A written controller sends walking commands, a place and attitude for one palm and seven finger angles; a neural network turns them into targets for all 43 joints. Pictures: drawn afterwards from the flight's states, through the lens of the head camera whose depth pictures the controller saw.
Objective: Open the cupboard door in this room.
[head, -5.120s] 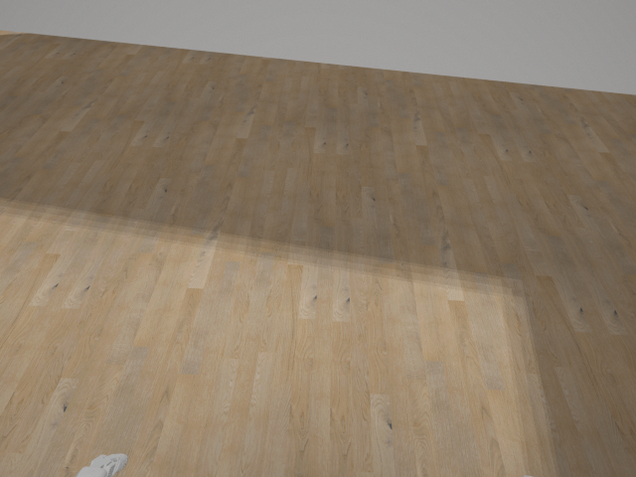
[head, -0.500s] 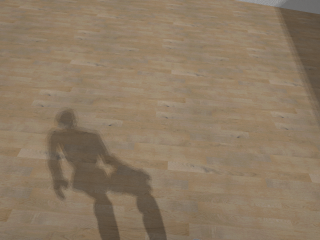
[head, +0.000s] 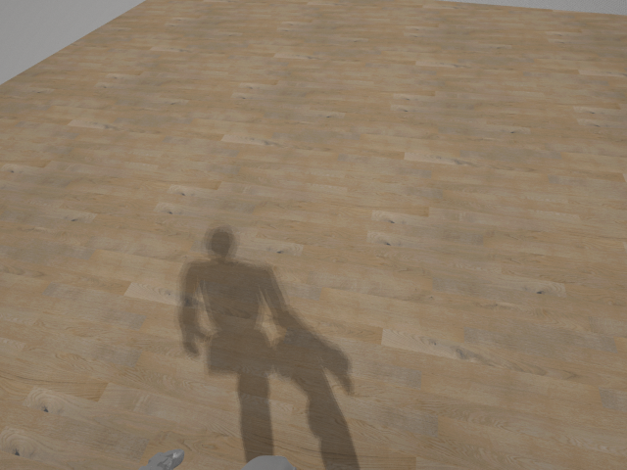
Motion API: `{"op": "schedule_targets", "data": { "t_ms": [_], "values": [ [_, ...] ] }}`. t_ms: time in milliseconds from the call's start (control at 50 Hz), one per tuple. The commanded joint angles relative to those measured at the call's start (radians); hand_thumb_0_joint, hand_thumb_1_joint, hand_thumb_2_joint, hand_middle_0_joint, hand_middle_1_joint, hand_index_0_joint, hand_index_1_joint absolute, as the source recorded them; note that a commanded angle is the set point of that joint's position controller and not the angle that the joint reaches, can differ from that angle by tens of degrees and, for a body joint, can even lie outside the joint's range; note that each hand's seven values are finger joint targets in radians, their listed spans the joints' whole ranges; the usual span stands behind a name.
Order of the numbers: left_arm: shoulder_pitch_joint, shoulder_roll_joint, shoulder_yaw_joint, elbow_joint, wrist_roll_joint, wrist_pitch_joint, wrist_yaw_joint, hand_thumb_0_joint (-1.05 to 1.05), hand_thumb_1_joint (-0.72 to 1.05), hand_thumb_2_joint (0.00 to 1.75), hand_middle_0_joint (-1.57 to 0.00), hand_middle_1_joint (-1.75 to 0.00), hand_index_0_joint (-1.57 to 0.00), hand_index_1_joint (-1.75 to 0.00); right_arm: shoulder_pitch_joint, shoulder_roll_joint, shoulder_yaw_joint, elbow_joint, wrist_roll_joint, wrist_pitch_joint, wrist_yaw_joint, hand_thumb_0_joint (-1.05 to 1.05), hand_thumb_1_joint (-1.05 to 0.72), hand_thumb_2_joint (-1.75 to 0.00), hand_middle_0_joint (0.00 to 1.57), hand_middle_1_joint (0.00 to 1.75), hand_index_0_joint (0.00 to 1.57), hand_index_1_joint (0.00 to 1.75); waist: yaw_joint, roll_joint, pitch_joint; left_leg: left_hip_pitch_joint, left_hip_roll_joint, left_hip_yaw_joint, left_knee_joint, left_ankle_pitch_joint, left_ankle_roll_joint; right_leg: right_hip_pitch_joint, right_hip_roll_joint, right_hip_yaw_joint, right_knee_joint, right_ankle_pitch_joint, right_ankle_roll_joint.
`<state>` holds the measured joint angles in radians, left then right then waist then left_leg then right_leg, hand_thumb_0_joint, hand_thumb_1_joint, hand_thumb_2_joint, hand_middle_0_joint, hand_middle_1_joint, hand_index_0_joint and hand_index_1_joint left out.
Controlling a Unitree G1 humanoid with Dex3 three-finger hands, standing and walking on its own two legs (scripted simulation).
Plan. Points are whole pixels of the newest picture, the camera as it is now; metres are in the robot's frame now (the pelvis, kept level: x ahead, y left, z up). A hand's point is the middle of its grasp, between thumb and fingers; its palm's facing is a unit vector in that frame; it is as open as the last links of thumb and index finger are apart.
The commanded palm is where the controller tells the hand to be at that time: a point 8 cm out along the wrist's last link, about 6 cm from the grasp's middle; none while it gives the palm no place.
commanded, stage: turn or walk to find it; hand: left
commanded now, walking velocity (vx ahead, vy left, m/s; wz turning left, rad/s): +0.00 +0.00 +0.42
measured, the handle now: out of the picture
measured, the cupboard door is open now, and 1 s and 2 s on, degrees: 0 0 0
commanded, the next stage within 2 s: none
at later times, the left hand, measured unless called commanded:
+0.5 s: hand out of the picture -0.02 +0.27 -0.17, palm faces +0.26 -0.93 -0.25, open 7.4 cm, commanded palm none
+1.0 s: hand out of the picture -0.06 +0.20 -0.15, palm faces +0.44 -0.86 -0.26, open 7.4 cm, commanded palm none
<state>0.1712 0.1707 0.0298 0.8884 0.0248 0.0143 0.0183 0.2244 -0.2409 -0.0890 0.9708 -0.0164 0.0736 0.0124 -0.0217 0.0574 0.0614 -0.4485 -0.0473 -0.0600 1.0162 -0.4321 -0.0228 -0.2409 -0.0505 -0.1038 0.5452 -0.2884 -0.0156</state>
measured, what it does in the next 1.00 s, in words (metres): steps on the spot, turning left: left foot, then right foot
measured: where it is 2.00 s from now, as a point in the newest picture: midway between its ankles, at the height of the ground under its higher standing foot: outside the picture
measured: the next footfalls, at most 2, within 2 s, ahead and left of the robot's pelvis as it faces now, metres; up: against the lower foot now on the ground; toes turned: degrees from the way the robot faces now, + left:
left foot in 0.30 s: +0.00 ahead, +0.15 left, +0.00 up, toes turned +13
right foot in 0.72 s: +0.05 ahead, -0.08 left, +0.00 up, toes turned +15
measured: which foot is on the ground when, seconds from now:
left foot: up 0.00-0.28, down 0.30-0.74, up 0.76-1.00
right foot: down 0.00-0.30, up 0.32-0.70, down 0.72-1.00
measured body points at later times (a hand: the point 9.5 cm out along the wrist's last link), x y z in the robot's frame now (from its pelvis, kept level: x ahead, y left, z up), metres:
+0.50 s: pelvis -0.02 +0.05 +0.00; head +0.01 +0.07 +0.45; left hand -0.04 +0.32 -0.15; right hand +0.11 -0.17 -0.13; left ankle -0.04 +0.14 -0.73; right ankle -0.01 -0.10 -0.67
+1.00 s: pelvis -0.04 +0.00 +0.01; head -0.01 -0.01 +0.45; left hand -0.08 +0.24 -0.13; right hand +0.11 -0.22 -0.15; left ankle -0.13 +0.13 -0.66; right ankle +0.01 -0.09 -0.73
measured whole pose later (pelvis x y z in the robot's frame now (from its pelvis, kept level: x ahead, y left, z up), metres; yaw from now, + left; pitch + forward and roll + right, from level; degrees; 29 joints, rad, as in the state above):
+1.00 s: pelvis -0.04 +0.00 +0.01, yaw +27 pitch -1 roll +1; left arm 0.22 0.16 0.03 0.92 0.03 0.01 0.02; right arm 0.23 -0.26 -0.09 0.99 -0.02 0.08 0.02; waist -0.01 0.03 0.07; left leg -0.44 0.03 -0.02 1.06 -0.40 -0.07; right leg -0.21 -0.09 -0.18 0.50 -0.27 -0.02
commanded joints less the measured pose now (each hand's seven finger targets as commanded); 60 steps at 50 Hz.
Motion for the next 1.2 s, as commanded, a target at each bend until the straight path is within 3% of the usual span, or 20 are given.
{"op": "schedule_targets", "data": {
  "t_ms": [0, 160, 220, 240, 280, 300, 360, 400, 560, 660, 680, 720, 760, 800, 1060, 1100, 1120, 1140, 1160, 1180],
  "values": [
    [-0.033, 0.179, 0.046, -0.068, -0.002, -0.023, 0.018, 0.0, 0.9, 0.9, -0.2, -0.3, -0.2, -0.3, 0.025, -0.075, -0.014, -0.049, -0.008, -0.014, 0.009, 0.0, -0.9, -0.9, 0.2, 0.3, 0.2, 0.3, -0.007, -0.223, -0.01, -0.078, 0.07, 0.021, 0.197, 0.078, -0.03, -0.006, -0.247, 0.137, -0.276, 0.101, -0.082],
    [0.111, 0.248, 0.069, 0.008, 0.01, -0.016, 0.014, 0.0, 0.9, 0.9, -0.2, -0.3, -0.2, -0.3, -0.09, -0.041, 0.013, -0.078, 0.008, -0.034, 0.004, 0.0, -0.9, -0.9, 0.2, 0.3, 0.2, 0.3, 0.078, -0.267, -0.077, 0.032, 0.071, 0.126, -0.237, -0.05, -0.037, 0.162, -0.306, 0.083, -0.144, 0.458, -0.125],
    [0.085, 0.254, 0.074, 0.013, 0.003, -0.007, 0.012, 0.0, 0.9, 0.9, -0.2, -0.3, -0.2, -0.3, -0.007, -0.052, 0.014, -0.058, 0.008, -0.046, -0.001, 0.0, -0.9, -0.9, 0.2, 0.3, 0.2, 0.3, 0.03, -0.255, -0.12, 0.178, 0.06, 0.16, -0.465, 0.105, -0.024, 0.122, -0.286, 0.018, -0.042, 0.448, -0.063],
    [0.083, 0.239, 0.07, 0.012, -0.007, 0.0, 0.009, 0.0, 0.9, 0.9, -0.2, -0.3, -0.2, -0.3, 0.025, -0.077, 0.009, -0.047, 0.005, -0.052, 0.0, 0.0, -0.9, -0.9, 0.2, 0.3, 0.2, 0.3, 0.008, -0.184, -0.134, 0.294, 0.076, 0.146, -0.591, 0.238, -0.011, 0.043, -0.26, -0.02, 0.037, 0.37, -0.014],
    [0.058, 0.128, 0.045, -0.048, -0.013, 0.013, 0.001, 0.0, 0.9, 0.9, -0.2, -0.3, -0.2, -0.3, 0.095, -0.243, -0.025, -0.052, -0.004, -0.061, -0.006, 0.0, -0.9, -0.9, 0.2, 0.3, 0.2, 0.3, -0.031, 0.261, -0.127, 0.432, 0.447, -0.295, -0.694, 0.693, 0.171, -0.315, -0.07, -0.06, 0.392, -0.347, 0.097],
    [-0.016, 0.143, 0.042, -0.05, -0.004, 0.028, 0.01, 0.0, 0.9, 0.9, -0.2, -0.3, -0.2, -0.3, 0.126, -0.233, -0.027, -0.025, -0.007, -0.063, -0.022, 0.0, -0.9, -0.9, 0.2, 0.3, 0.2, 0.3, -0.064, 0.207, -0.122, 0.362, 0.453, -0.299, -0.705, 0.653, 0.207, -0.301, -0.075, 0.042, 0.51, -0.343, 0.089],
    [0.002, 0.144, 0.052, -0.008, -0.008, 0.022, -0.006, 0.0, 0.9, 0.9, -0.2, -0.3, -0.2, -0.3, -0.016, -0.16, 0.0, -0.057, -0.006, -0.067, -0.035, 0.0, -0.9, -0.9, 0.2, 0.3, 0.2, 0.3, 0.006, 0.109, -0.073, 0.311, 0.327, -0.163, -0.682, 0.596, 0.184, -0.313, -0.074, 0.079, 0.585, -0.164, 0.087],
    [0.022, 0.145, 0.049, 0.007, -0.01, 0.019, -0.009, 0.0, 0.9, 0.9, -0.2, -0.3, -0.2, -0.3, -0.022, -0.152, 0.004, -0.062, -0.003, -0.073, -0.035, 0.0, -0.9, -0.9, 0.2, 0.3, 0.2, 0.3, 0.006, 0.087, -0.081, 0.322, 0.285, -0.117, -0.675, 0.659, 0.174, -0.277, -0.06, 0.073, 0.545, -0.135, 0.094],
    [-0.019, 0.125, 0.041, -0.03, -0.014, 0.016, -0.001, 0.0, 0.9, 0.9, -0.2, -0.3, -0.2, -0.3, 0.011, -0.162, -0.011, -0.062, -0.008, -0.061, -0.03, 0.0, -0.9, -0.9, 0.2, 0.3, 0.2, 0.3, -0.018, 0.085, -0.093, 0.343, 0.283, -0.213, -0.657, 0.643, 0.201, -0.205, -0.014, 0.073, 0.311, -0.172, 0.095],
    [0.092, 0.133, 0.044, -0.015, -0.017, -0.001, 0.006, 0.0, 0.9, 0.9, -0.2, -0.3, -0.2, -0.3, -0.044, -0.158, -0.018, -0.086, -0.005, -0.052, -0.022, 0.0, -0.9, -0.9, 0.2, 0.3, 0.2, 0.3, 0.039, 0.064, -0.119, 0.212, 0.221, -0.226, -0.575, 0.565, 0.15, 0.037, 0.018, 0.047, -0.035, 0.015, 0.079],
    [0.12, 0.158, 0.049, -0.01, -0.015, -0.011, 0.01, 0.0, 0.9, 0.9, -0.2, -0.3, -0.2, -0.3, -0.039, -0.132, -0.015, -0.091, 0.002, -0.053, -0.018, 0.0, -0.9, -0.9, 0.2, 0.3, 0.2, 0.3, 0.053, 0.006, -0.129, 0.121, 0.178, -0.203, -0.514, 0.449, 0.106, 0.157, -0.026, 0.081, -0.164, 0.097, 0.07],
    [0.134, 0.294, 0.069, -0.025, 0.005, -0.018, 0.017, 0.0, 0.9, 0.9, -0.2, -0.3, -0.2, -0.3, -0.05, -0.054, -0.005, -0.133, 0.005, -0.049, -0.01, 0.0, -0.9, -0.9, 0.2, 0.3, 0.2, 0.3, 0.071, -0.341, -0.094, -0.124, -0.023, 0.01, -0.132, -0.134, 0.0, 0.184, -0.42, 0.436, -0.28, 0.185, -0.108],
    [0.049, 0.244, 0.067, -0.052, -0.005, -0.013, 0.022, 0.0, 0.9, 0.9, -0.2, -0.3, -0.2, -0.3, -0.052, -0.101, -0.023, -0.108, -0.005, -0.021, -0.008, 0.0, -0.9, -0.9, 0.2, 0.3, 0.2, 0.3, 0.039, -0.274, -0.019, -0.103, 0.036, -0.047, 0.128, -0.081, 0.005, -0.01, -0.378, 0.395, -0.328, 0.013, -0.131],
    [-0.028, 0.188, 0.047, -0.066, -0.005, -0.021, 0.015, 0.0, 0.9, 0.9, -0.2, -0.3, -0.2, -0.3, -0.003, -0.082, -0.018, -0.064, -0.009, -0.017, 0.005, 0.0, -0.9, -0.9, 0.2, 0.3, 0.2, 0.3, -0.008, -0.183, 0.005, -0.105, 0.057, -0.013, 0.205, 0.05, -0.014, -0.006, -0.266, 0.204, -0.28, 0.086, -0.088],
    [0.118, 0.252, 0.071, 0.024, 0.009, -0.015, 0.014, 0.0, 0.9, 0.9, -0.2, -0.3, -0.2, -0.3, -0.082, -0.046, 0.019, -0.07, 0.011, -0.039, 0.0, 0.0, -0.9, -0.9, 0.2, 0.3, 0.2, 0.3, 0.065, -0.266, -0.1, 0.07, 0.072, 0.137, -0.313, -0.031, -0.032, 0.179, -0.315, 0.063, -0.114, 0.487, -0.117],
    [0.096, 0.249, 0.073, 0.026, -0.001, -0.007, 0.012, 0.0, 0.9, 0.9, -0.2, -0.3, -0.2, -0.3, -0.013, -0.059, 0.018, -0.051, 0.007, -0.049, -0.003, 0.0, -0.9, -0.9, 0.2, 0.3, 0.2, 0.3, 0.024, -0.228, -0.12, 0.219, 0.068, 0.155, -0.522, 0.148, -0.019, 0.105, -0.288, 0.003, -0.026, 0.422, -0.054],
    [0.098, 0.225, 0.068, 0.02, -0.011, 0.001, 0.009, 0.0, 0.9, 0.9, -0.2, -0.3, -0.2, -0.3, 0.027, -0.105, 0.008, -0.044, 0.005, -0.059, -0.001, 0.0, -0.9, -0.9, 0.2, 0.3, 0.2, 0.3, -0.002, -0.109, -0.145, 0.357, 0.118, 0.099, -0.636, 0.285, 0.001, -0.004, -0.248, -0.044, 0.094, 0.301, 0.001],
    [0.112, 0.16, 0.058, -0.011, -0.017, 0.009, 0.002, 0.0, 0.9, 0.9, -0.2, -0.3, -0.2, -0.3, 0.046, -0.208, -0.015, -0.052, -0.004, -0.066, -0.004, 0.0, -0.9, -0.9, 0.2, 0.3, 0.2, 0.3, -0.008, 0.191, -0.14, 0.468, 0.363, -0.226, -0.677, 0.549, 0.104, -0.261, -0.114, -0.092, 0.286, -0.115, 0.08],
    [0.041, 0.139, 0.039, -0.046, -0.005, 0.015, 0.003, 0.0, 0.9, 0.9, -0.2, -0.3, -0.2, -0.3, 0.094, -0.258, -0.022, -0.047, -0.001, -0.055, -0.007, 0.0, -0.9, -0.9, 0.2, 0.3, 0.2, 0.3, -0.041, 0.204, -0.12, 0.397, 0.467, -0.271, -0.696, 0.661, 0.186, -0.288, -0.08, -0.026, 0.436, -0.35, 0.085],
    [-0.003, 0.138, 0.043, -0.036, -0.003, 0.027, 0.011, 0.0, 0.9, 0.9, -0.2, -0.3, -0.2, -0.3, 0.098, -0.226, -0.02, -0.029, -0.004, -0.063, -0.023, 0.0, -0.9, -0.9, 0.2, 0.3, 0.2, 0.3, -0.049, 0.211, -0.114, 0.352, 0.429, -0.277, -0.707, 0.642, 0.185, -0.303, -0.073, 0.056, 0.515, -0.325, 0.084]
  ]
}}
